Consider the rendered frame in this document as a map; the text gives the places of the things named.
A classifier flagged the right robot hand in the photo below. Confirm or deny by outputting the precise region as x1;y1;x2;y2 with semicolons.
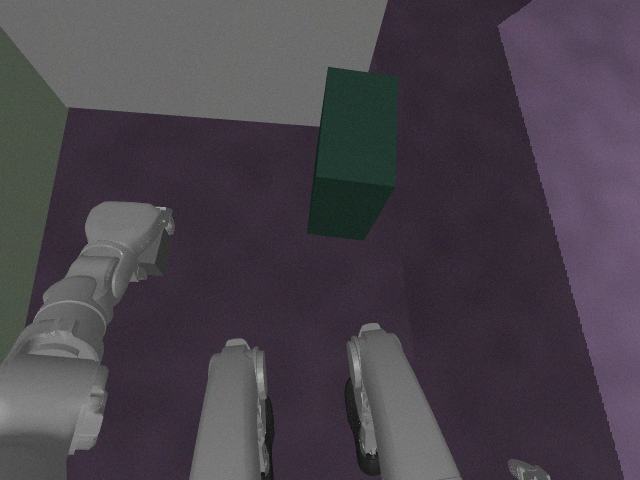
508;459;550;480

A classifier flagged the left robot arm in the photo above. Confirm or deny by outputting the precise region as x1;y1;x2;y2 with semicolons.
0;240;136;480

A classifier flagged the right robot foot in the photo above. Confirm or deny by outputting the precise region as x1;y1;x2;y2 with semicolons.
345;377;381;476

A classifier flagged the left robot hand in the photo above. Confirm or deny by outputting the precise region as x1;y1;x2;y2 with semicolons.
85;201;175;282

